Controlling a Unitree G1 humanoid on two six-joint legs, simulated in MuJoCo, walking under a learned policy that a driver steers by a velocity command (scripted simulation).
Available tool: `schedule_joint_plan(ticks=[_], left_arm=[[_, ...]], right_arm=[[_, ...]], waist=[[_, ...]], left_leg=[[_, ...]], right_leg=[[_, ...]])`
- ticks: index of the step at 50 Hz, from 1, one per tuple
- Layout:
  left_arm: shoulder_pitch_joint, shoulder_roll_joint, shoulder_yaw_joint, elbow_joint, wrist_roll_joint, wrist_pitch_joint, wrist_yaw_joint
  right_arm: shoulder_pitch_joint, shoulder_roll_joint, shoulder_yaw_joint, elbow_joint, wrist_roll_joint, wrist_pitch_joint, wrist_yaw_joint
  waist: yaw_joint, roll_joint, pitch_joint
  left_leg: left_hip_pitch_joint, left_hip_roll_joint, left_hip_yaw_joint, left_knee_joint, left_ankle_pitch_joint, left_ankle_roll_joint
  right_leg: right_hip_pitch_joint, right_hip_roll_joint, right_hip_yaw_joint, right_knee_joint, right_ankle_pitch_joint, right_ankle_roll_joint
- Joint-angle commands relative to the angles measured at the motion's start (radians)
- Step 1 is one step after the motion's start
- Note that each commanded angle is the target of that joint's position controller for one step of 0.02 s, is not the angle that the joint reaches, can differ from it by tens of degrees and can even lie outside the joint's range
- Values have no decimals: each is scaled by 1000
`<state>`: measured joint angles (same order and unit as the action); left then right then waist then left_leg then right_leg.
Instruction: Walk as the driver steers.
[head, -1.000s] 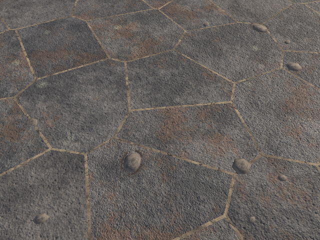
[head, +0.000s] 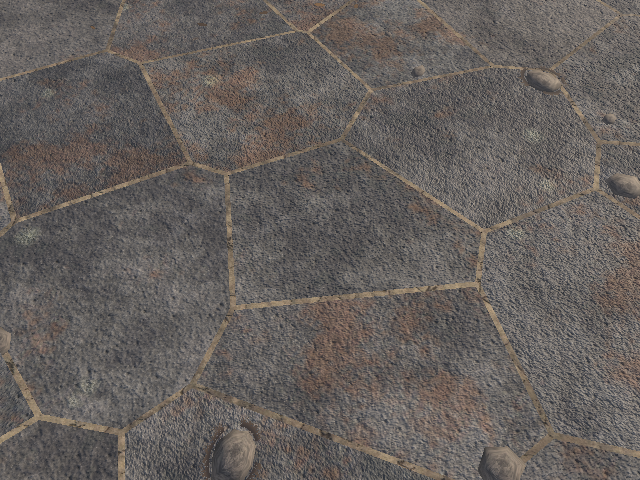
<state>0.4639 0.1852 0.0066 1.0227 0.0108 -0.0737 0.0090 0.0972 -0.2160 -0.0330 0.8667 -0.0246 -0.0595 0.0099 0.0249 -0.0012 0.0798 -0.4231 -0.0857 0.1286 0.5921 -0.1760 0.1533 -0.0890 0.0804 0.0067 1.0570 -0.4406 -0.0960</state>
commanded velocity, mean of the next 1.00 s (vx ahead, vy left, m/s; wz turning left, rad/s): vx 0.50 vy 0.00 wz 0.00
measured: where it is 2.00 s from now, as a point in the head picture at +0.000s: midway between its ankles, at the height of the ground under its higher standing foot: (342, 237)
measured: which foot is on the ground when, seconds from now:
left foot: down 0.00-0.50, up 0.52-1.00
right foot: up 0.00-0.48, down 0.50-1.00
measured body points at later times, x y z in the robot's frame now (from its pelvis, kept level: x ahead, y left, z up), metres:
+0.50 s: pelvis +0.27 -0.04 +0.01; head +0.31 -0.04 +0.46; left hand +0.49 +0.17 -0.09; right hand +0.16 -0.26 -0.13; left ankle +0.10 +0.04 -0.71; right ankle +0.40 -0.12 -0.71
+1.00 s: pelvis +0.53 -0.05 +0.02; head +0.56 -0.04 +0.47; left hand +0.43 +0.17 -0.12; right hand +0.73 -0.25 -0.09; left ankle +0.69 +0.06 -0.69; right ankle +0.40 -0.12 -0.72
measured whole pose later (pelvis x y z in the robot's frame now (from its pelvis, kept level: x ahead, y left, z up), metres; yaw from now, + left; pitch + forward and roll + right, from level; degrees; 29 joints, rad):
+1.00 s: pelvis +0.53 -0.05 +0.02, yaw +1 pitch +0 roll -1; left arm 0.50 0.16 0.02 1.08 0.02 -0.10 0.01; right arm 0.00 -0.18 -0.02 0.89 -0.02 -0.04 0.03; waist 0.07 0.02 0.05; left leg -0.57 0.05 0.07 0.62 -0.06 0.07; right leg 0.12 0.09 -0.07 0.18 -0.30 -0.07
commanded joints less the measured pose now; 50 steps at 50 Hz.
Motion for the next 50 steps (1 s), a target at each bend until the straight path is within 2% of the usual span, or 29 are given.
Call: schedule_joint_plan(ticks=[1, 2, 3, 4, 6, 8, 10, 14, 18, 20, 22, 23, 24, 25, 26, 27, 28, 29, 30, 32, 34, 36, 39, 42, 47, 50], left_arm=[[-62, 146, 35, -105, 11, -18, -10], [-72, 129, 35, -102, 15, -11, -13], [-49, 104, 31, -98, 24, 2, -19], [-39, 76, 26, -91, 26, 13, -25], [-68, 61, 25, -101, 27, 26, -32], [-165, 73, 27, -134, 27, 33, -36], [-266, 82, 28, -164, 22, 35, -37], [-415, 68, 20, -205, 11, 33, -41], [-526, 68, 16, -237, 10, 29, -39], [-560, 75, 18, -254, 10, 23, -39], [-531, 85, 23, -253, 10, 14, -36], [-467, 96, 30, -234, 11, 9, -30], [-343, 112, 41, -193, 12, 1, -22], [-163, 143, 58, -133, 23, -9, -12], [22, 232, 83, -98, 49, -16, 1], [40, 294, 100, -90, 49, -7, -6], [-37, 226, 91, -94, 10, 3, -17], [-143, 175, 75, -108, 1, 0, -21], [-190, 128, 64, -108, 5, -9, -25], [-188, 70, 45, -79, 4, -21, -19], [-128, 78, 44, -47, 0, -35, -15], [-89, 107, 48, -27, -3, -41, -13], [-31, 106, 43, -9, -2, -37, -13], [17, 104, 36, 4, -1, -37, -11], [101, 113, 35, 39, 10, -31, 1], [89, 127, 40, 49, 18, -25, 11]], right_arm=[[166, -101, -36, 29, 19, -4, 4], [163, -71, -26, 43, 12, -16, 4], [179, -51, -18, 62, 12, -25, 0], [200, -45, -13, 79, 12, -35, -2], [247, -67, -15, 109, 16, -51, -3], [284, -88, -17, 125, 17, -53, -2], [325, -88, -13, 137, 20, -51, -1], [406, -84, -5, 160, 20, -48, -5], [471, -85, 0, 185, 8, -43, -16], [482, -95, -2, 195, 0, -40, -23], [455, -108, -5, 199, -3, -38, -29], [434, -117, -7, 198, -2, -38, -31], [419, -126, -9, 200, -1, -36, -30], [399, -124, -7, 194, 6, -35, -28], [392, -90, 4, 156, 16, -39, -26], [521, 0, 15, 158, 49, -36, -16], [436, -106, -12, 160, 21, -33, -20], [345, -101, -15, 125, 18, -38, -15], [303, -82, -14, 117, 16, -40, -12], [312, -45, -11, 121, -8, -14, 0], [309, -25, -12, 117, -12, 4, 12], [243, -26, -13, 94, -14, 15, 18], [94, -38, -12, 43, -8, 20, 21], [-26, -28, -2, 6, 1, 17, 22], [-158, -34, 4, -39, 5, 10, 18], [-157, -48, -3, -51, 5, -2, 15]], waist=[[-65, 5, -47], [-31, -23, -10], [-1, -16, -11], [13, -5, -12], [21, 13, -3], [7, 27, 22], [-19, 30, 36], [-68, 50, 30], [-104, 65, 34], [-105, 70, 40], [-71, 76, 31], [-38, 84, 0], [14, 83, -61], [89, 58, -154], [146, -36, -289], [80, -250, -393], [68, -73, -290], [29, -55, -151], [4, -18, -90], [-49, -41, -58], [-64, -47, -56], [-66, -50, -29], [-37, -54, 10], [-8, -58, 23], [31, -68, 40], [8, -65, 38]], left_leg=[[387, 395, -621, -415, -258, 181], [301, 356, -534, -431, -137, 149], [233, 324, -462, -446, -59, 125], [202, 305, -410, -459, -1, 112], [186, 280, -335, -478, 86, 105], [200, 262, -286, -506, 106, 92], [245, 244, -255, -511, 170, 70], [336, 225, -205, -486, 299, 24], [474, 252, -200, -438, 406, 33], [542, 282, -205, -404, 470, 47], [567, 300, -192, -341, 615, 41], [558, 298, -179, -270, 754, 27], [545, 284, -164, -139, 851, 14], [444, 248, -131, 56, 775, -6], [224, 195, -94, 358, 411, -23], [-123, 3, -74, 703, -349, -63], [-212, 62, -191, 754, -294, -45], [-226, 102, -188, 711, -189, -44], [-190, 132, -182, 661, -131, -48], [-103, 164, -172, 582, -99, -69], [-92, 164, -151, 549, -84, -85], [-149, 177, -130, 503, -32, -99], [-235, 192, -103, 378, 77, -119], [-222, 176, -75, 209, 160, -126], [-226, 144, -53, 49, 160, -98], [-178, 120, -48, -15, 61, -59]], right_leg=[[-520, -96, 57, 286, 133, -23], [-474, -123, 61, 240, 151, -17], [-411, -141, 60, 193, 156, -4], [-380, -152, 53, 156, 159, 8], [-401, -168, 27, 96, 188, 26], [-480, -192, 1, 18, 267, 44], [-551, -202, -22, -78, 350, 58], [-563, -177, -61, -275, 466, 73], [-578, -143, -81, -398, 453, 61], [-579, -130, -82, -440, 398, 43], [-504, -104, -89, -491, 320, 12], [-403, -74, -100, -516, 279, -7], [-258, -40, -111, -557, 272, -30], [-21, -53, -91, -603, 316, -62], [249, -286, 160, -603, 233, -117], [464, -532, 640, -718, 205, -270], [364, -468, 622, -772, 138, -234], [212, -433, 459, -802, 190, -199], [99, -388, 360, -837, 307, -172], [-24, -312, 218, -873, 416, -119], [-47, -292, 165, -889, 510, -116], [-54, -278, 123, -915, 527, -115], [-34, -257, 86, -940, 561, -104], [-5, -242, 53, -940, 618, -87], [146, -282, 47, -907, 684, -99], [221, -313, 39, -833, 828, -97]])
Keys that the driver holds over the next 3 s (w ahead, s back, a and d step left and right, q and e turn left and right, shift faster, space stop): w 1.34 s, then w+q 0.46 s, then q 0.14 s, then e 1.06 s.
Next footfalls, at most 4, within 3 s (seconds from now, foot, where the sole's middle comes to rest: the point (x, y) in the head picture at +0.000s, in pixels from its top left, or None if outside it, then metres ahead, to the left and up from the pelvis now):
0.50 right None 0.44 -0.12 -0.75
1.08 left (322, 347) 0.74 0.05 -0.75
1.64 right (390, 243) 1.04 -0.12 -0.75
2.10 left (295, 205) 1.17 0.13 -0.75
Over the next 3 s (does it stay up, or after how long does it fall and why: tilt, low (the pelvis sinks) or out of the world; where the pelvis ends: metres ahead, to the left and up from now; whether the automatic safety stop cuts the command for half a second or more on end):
stays up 1.05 0.00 0.02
